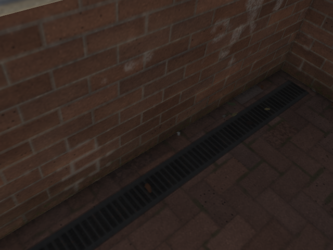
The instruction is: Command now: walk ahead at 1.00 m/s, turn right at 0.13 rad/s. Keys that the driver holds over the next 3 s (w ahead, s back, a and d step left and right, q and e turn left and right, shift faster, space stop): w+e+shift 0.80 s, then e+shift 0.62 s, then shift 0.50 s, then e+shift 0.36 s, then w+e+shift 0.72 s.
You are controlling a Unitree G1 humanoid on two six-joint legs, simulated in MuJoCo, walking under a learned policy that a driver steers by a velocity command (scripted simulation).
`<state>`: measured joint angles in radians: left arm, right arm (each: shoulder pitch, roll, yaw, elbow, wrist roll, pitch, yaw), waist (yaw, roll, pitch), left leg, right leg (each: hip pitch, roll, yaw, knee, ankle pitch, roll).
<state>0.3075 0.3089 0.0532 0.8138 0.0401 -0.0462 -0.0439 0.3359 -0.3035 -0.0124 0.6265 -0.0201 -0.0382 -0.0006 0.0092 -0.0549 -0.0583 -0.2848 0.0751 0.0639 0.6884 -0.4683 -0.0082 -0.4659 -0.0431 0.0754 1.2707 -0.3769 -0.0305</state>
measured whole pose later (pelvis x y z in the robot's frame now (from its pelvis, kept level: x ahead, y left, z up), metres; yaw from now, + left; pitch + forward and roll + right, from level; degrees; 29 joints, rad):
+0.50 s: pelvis +0.37 -0.03 -0.01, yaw -18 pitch -1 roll -3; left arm 0.38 0.36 0.10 0.76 0.02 0.05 -0.06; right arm 0.02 -0.19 -0.03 0.64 -0.03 -0.02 -0.10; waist 0.17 -0.07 0.08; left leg -0.46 0.04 -0.12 1.44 -0.51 0.01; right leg -0.33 0.28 -0.08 0.54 -0.19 -0.24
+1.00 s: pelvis +0.65 -0.23 -0.03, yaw -48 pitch +2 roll +0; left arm -0.05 0.35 0.05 0.48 0.04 0.01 -0.07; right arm 0.57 -0.36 -0.08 0.91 -0.01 -0.06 0.00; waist -0.10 -0.04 0.08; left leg 0.00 0.27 0.19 0.83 -0.47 -0.10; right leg -0.62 0.04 -0.01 0.73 -0.15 -0.10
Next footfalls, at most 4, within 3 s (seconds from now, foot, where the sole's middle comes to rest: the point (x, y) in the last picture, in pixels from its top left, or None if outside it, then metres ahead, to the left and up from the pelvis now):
0.36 right None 0.47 -0.04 -0.76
0.62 left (140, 218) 0.65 0.08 -0.76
0.98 right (255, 212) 0.70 -0.42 -0.76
1.38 left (255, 171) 0.92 -0.46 -0.76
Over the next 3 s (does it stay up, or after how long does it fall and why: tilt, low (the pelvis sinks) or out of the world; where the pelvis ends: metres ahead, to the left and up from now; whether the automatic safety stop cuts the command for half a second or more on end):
stays up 0.61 -0.77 0.01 its command is cut before an obstacle after 0.0 s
